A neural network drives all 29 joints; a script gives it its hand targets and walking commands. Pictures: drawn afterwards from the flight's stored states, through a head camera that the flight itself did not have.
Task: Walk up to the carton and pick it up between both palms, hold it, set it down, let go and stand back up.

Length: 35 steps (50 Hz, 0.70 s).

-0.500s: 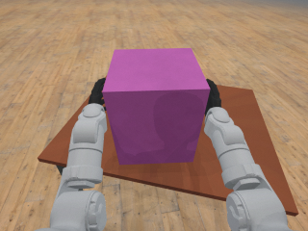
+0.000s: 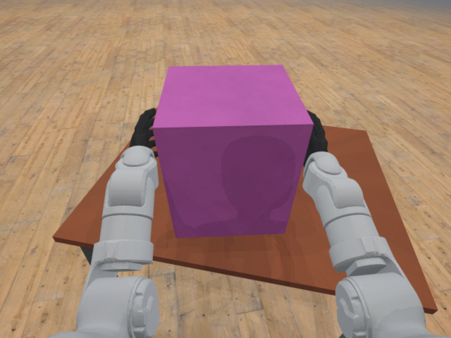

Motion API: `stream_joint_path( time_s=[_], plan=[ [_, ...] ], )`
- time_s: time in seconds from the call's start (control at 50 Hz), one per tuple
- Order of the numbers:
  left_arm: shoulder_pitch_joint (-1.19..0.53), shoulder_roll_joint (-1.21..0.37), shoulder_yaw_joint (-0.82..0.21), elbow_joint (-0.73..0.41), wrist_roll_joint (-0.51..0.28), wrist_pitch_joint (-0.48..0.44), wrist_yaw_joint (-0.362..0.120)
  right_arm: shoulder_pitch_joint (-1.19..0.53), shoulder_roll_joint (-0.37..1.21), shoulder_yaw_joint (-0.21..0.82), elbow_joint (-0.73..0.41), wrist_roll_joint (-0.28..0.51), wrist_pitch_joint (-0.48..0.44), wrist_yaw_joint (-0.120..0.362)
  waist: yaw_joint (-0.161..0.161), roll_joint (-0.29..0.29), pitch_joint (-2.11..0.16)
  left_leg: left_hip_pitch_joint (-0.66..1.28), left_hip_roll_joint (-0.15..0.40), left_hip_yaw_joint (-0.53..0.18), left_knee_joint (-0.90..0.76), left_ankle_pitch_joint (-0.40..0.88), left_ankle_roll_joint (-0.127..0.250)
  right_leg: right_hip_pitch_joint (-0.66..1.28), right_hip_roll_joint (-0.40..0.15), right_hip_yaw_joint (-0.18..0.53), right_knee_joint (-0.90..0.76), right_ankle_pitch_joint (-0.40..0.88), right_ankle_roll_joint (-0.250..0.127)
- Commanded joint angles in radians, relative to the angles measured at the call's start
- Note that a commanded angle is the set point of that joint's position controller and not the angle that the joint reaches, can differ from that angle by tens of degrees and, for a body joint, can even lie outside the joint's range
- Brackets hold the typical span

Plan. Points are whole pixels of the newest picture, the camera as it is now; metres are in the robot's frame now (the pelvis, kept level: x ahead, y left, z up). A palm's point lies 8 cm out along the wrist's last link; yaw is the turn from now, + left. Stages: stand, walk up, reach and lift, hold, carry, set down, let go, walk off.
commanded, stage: reach and lift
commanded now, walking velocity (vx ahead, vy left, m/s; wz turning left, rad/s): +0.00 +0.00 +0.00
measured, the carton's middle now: (228, 152) +0.40 -0.01 +0.17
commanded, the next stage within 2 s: hold in 0.34 s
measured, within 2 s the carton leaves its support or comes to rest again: neither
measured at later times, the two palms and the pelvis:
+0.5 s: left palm (138, 146) +0.37 +0.14 +0.21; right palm (315, 146) +0.37 -0.16 +0.21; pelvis +0.00 +0.00 +0.00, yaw +0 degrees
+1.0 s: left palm (129, 139) +0.36 +0.15 +0.23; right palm (314, 135) +0.37 -0.15 +0.23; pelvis -0.01 +0.00 +0.00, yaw +0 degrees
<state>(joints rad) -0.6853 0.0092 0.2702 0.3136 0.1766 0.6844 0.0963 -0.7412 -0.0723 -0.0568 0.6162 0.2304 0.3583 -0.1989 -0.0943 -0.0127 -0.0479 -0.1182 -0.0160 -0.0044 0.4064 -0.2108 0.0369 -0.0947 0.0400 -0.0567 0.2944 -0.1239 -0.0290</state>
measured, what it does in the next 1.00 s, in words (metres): stands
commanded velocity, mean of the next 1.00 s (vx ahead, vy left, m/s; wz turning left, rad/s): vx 0.00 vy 0.00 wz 0.00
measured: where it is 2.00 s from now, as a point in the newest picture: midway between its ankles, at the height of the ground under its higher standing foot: outside the picture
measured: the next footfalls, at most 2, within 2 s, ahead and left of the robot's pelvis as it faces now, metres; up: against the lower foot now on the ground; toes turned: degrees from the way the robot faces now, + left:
none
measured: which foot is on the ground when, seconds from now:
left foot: down 0.00-1.00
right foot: down 0.00-1.00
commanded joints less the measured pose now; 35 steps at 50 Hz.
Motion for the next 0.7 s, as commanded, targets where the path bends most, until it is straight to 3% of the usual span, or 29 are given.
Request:
stream_joint_path(
  time_s=[0.0,0.3,0.46,0.52,0.58,0.68],
  plan=[
    [-0.934,-0.682,-0.567,-0.23,-0.173,-0.086,-0.124,-0.986,0.702,0.401,-0.372,0.116,-0.057,0.097,-0.011,0.053,-0.53,0.147,-0.006,-0.054,-0.029,0.345,-0.064,0.164,0.017,0.028,0.006,0.25,0.068],
    [-0.978,-0.67,-0.572,-0.239,-0.189,-0.066,-0.13,-1.003,0.707,0.395,-0.368,0.134,-0.016,0.085,-0.022,0.067,-0.53,0.117,-0.012,-0.058,-0.036,0.303,-0.066,0.171,0.013,0.033,0.015,0.252,0.072],
    [-0.93,-0.649,-0.601,-0.358,-0.203,-0.009,-0.113,-1.018,0.725,0.502,-0.501,0.233,0.033,0.066,0.039,0.069,-0.613,0.148,-0.013,-0.066,0.01,0.452,-0.061,0.194,0.034,0.043,0.03,0.324,0.072],
    [-0.925,-0.636,-0.574,-0.346,-0.186,0.023,-0.121,-0.998,0.71,0.481,-0.467,0.231,0.064,0.064,0.038,0.048,-0.533,0.137,-0.01,-0.059,-0.01,0.392,-0.053,0.163,0.03,0.045,0.014,0.251,0.074],
    [-0.955,-0.644,-0.554,-0.29,-0.178,0.041,-0.137,-0.999,0.711,0.419,-0.394,0.198,0.088,0.07,0.02,0.041,-0.43,0.089,-0.002,-0.048,-0.053,0.253,-0.046,0.115,0.017,0.052,-0.011,0.117,0.068],
    [-1.055,-0.678,-0.567,-0.264,-0.209,0.039,-0.149,-1.047,0.728,0.352,-0.336,0.169,0.1,0.079,-0.012,0.089,-0.426,0.042,0.003,-0.044,-0.069,0.161,-0.063,0.106,0.007,0.057,-0.013,0.05,0.05]
  ],
)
